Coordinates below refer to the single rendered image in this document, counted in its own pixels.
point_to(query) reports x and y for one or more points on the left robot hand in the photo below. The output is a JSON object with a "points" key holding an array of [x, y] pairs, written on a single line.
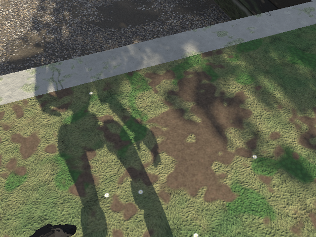
{"points": [[59, 230]]}

